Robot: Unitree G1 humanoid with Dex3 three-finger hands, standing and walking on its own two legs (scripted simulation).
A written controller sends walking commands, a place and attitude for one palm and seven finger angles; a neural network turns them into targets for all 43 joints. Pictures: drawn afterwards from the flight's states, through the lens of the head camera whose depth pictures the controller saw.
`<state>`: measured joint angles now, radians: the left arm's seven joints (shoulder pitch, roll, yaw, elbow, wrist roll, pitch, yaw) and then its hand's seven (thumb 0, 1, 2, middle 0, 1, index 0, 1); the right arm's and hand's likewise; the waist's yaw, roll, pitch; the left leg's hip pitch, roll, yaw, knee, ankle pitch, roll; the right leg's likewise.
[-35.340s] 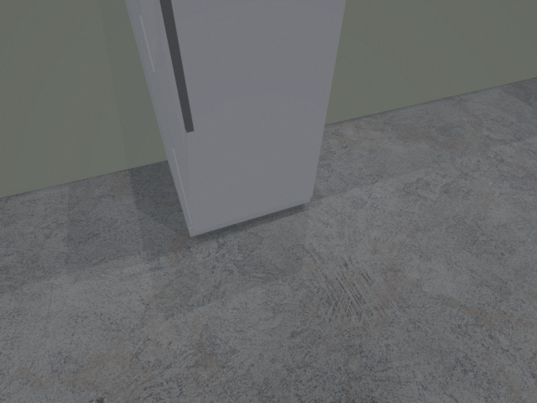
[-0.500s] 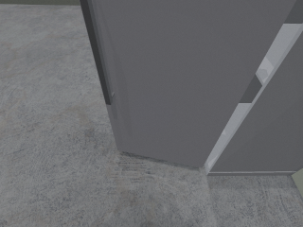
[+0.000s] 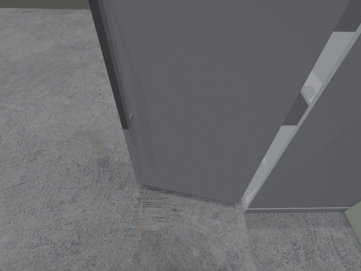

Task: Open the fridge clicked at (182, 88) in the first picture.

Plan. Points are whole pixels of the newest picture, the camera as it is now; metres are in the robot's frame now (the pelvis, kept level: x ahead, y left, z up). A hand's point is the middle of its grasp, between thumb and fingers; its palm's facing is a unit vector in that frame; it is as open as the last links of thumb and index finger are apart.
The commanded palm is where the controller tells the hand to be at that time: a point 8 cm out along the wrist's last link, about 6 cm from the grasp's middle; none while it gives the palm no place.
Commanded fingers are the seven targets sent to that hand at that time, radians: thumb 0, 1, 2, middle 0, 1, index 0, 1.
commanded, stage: look to check the result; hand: left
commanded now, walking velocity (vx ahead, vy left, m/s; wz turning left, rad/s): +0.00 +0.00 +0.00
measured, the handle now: (117, 70) +0.63 +0.23 +0.10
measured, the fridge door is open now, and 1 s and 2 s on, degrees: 77 77 77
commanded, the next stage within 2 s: stand and wait in 0.48 s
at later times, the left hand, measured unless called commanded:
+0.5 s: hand out of the picture +0.03 +0.18 -0.17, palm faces +0.00 -0.98 -0.22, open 7.4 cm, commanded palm none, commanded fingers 0.00 0.90 0.90 -0.20 -0.30 -0.20 -0.30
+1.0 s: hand out of the picture +0.06 +0.20 -0.17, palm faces -0.01 -0.96 -0.27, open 7.4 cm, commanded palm none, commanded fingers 0.00 0.90 0.90 -0.20 -0.30 -0.20 -0.30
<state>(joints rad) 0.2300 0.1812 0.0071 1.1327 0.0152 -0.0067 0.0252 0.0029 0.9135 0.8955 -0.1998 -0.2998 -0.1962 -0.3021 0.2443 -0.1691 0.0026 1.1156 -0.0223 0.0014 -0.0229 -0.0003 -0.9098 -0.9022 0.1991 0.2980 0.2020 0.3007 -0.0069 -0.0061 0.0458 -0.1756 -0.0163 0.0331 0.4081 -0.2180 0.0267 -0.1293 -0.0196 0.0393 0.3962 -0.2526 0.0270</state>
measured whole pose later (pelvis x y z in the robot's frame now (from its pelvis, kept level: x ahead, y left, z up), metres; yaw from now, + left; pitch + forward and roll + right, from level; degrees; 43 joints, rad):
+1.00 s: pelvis +0.00 -0.01 +0.00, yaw +0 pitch -1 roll +0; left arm 0.15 0.26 0.02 1.13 0.02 -0.01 0.01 0.00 0.91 0.90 -0.20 -0.30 -0.20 -0.30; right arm 0.16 -0.26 -0.01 1.12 -0.02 0.00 -0.02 0.00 -0.91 -0.90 0.20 0.30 0.20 0.30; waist -0.01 -0.01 0.05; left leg -0.14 0.00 0.03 0.36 -0.20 0.01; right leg -0.09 0.00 0.04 0.34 -0.23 0.01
